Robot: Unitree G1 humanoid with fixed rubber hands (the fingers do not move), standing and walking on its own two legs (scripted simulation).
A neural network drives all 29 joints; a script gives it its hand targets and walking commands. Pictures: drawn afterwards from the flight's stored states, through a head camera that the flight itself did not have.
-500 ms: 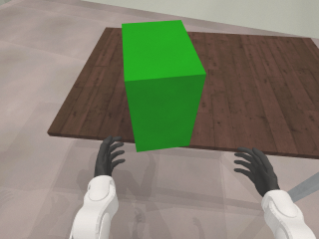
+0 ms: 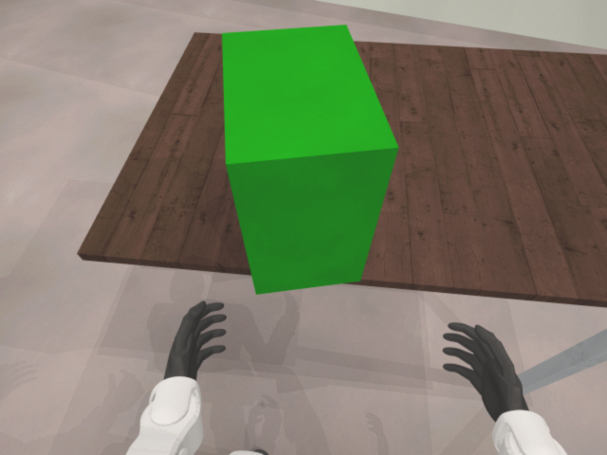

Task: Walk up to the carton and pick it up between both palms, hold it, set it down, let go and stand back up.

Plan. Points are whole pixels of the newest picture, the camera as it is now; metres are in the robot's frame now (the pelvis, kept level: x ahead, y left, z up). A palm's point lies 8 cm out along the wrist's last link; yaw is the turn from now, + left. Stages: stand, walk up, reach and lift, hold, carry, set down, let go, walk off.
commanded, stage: set down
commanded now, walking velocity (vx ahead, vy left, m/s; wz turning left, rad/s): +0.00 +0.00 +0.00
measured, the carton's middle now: (297, 169) +0.46 +0.06 +0.09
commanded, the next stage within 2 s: let go in 0.92 s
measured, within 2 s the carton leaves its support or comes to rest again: neither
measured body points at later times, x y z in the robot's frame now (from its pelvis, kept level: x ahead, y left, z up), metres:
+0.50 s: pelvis +0.00 +0.00 +0.00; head +0.03 +0.01 +0.45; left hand +0.19 +0.20 -0.04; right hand +0.19 -0.20 -0.05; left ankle +0.03 +0.16 -0.74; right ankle +0.01 -0.09 -0.74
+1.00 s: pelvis +0.02 +0.00 +0.00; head +0.07 +0.01 +0.45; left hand +0.18 +0.22 -0.08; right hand +0.18 -0.20 -0.09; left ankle +0.03 +0.16 -0.74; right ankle +0.01 -0.09 -0.74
